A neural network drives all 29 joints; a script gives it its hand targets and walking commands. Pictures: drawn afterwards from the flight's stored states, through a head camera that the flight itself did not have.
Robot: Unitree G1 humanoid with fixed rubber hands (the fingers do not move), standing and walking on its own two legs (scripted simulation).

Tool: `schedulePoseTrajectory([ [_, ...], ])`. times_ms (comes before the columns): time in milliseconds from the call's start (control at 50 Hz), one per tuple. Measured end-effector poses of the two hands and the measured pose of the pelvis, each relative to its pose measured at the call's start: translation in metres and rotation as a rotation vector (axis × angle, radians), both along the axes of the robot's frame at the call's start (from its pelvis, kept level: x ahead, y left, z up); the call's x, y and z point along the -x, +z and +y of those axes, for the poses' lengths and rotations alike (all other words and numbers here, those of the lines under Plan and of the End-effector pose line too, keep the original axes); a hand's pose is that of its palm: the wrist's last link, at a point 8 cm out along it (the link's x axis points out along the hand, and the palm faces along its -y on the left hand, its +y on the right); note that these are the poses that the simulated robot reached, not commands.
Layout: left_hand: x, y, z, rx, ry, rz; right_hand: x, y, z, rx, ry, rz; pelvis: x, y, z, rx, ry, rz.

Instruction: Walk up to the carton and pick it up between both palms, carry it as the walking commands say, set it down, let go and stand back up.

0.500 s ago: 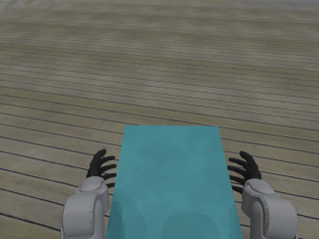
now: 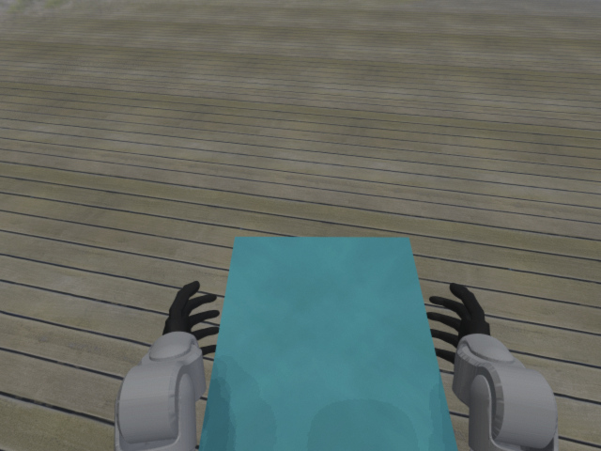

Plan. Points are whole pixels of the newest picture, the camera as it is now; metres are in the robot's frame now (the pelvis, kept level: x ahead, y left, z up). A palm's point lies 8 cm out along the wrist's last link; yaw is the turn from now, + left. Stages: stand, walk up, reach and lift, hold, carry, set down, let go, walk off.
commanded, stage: carry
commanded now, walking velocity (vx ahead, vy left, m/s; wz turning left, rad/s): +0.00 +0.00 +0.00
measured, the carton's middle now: (322, 353) +0.29 +0.00 +0.01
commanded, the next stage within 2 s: none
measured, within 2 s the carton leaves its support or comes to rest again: neither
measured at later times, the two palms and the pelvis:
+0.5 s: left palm (182, 353) +0.24 +0.16 +0.10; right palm (476, 358) +0.24 -0.17 +0.10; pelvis -0.01 +0.00 +0.00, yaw +0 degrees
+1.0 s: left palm (183, 360) +0.23 +0.16 +0.10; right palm (483, 366) +0.23 -0.17 +0.10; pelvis -0.03 +0.00 -0.01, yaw -1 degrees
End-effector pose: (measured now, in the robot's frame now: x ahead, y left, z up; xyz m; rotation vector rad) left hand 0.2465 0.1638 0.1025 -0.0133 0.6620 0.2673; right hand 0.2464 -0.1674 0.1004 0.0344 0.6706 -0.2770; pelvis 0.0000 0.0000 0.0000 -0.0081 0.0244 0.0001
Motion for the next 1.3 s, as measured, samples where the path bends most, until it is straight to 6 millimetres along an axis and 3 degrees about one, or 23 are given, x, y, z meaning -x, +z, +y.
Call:
schedulePoseTrajectory([
  [440,0.008,-0.003,-0.002,-0.001,-0.012,0.005,0.011,-0.002,-0.002,0.007,-0.006,0.005,0.011,0.000,0.000,-0.001,-0.006,0.002],
  [800,-0.005,-0.015,-0.005,0.005,-0.024,0.019,0.001,-0.013,-0.005,0.017,-0.005,0.021,0.012,0.001,-0.002,0.004,-0.015,0.015],
  [940,0.006,-0.002,-0.005,0.022,-0.018,-0.053,0.012,0.002,-0.006,0.017,-0.011,-0.051,0.021,-0.004,-0.002,0.004,-0.013,0.013],
  [1060,0.031,-0.009,-0.006,0.018,-0.009,-0.015,0.034,-0.005,-0.006,0.012,-0.004,-0.013,0.037,-0.008,-0.005,0.002,-0.012,-0.010],
  [1300,0.080,-0.018,-0.018,0.012,-0.001,0.012,0.081,-0.017,-0.018,-0.002,-0.003,0.014,0.087,-0.014,-0.016,-0.003,-0.005,-0.019],
])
